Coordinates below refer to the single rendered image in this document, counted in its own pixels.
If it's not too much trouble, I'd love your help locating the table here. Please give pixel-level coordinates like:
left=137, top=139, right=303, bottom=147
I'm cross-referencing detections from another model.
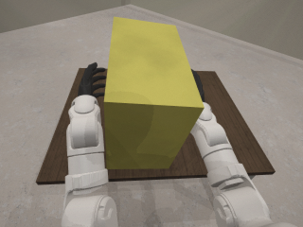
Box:
left=36, top=68, right=276, bottom=209

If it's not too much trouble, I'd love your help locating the robot left upper arm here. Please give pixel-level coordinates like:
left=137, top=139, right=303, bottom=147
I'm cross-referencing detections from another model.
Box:
left=62, top=195, right=118, bottom=227

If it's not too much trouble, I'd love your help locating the robot left hand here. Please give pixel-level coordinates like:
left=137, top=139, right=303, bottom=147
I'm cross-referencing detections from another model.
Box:
left=78, top=62, right=107, bottom=98

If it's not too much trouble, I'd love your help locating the carton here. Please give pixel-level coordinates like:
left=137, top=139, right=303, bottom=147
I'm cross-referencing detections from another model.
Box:
left=103, top=16, right=205, bottom=169

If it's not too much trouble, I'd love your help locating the robot right hand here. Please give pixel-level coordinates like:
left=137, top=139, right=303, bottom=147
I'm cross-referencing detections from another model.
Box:
left=191, top=69, right=205, bottom=103

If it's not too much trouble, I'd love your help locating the robot left forearm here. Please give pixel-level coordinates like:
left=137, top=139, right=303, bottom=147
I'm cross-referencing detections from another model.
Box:
left=61, top=95, right=109, bottom=227

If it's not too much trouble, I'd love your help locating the robot right forearm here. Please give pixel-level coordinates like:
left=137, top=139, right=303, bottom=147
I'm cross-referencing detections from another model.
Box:
left=190, top=102, right=271, bottom=218

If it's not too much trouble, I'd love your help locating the robot right upper arm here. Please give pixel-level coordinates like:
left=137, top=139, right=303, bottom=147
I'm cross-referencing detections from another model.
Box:
left=213, top=186, right=297, bottom=227

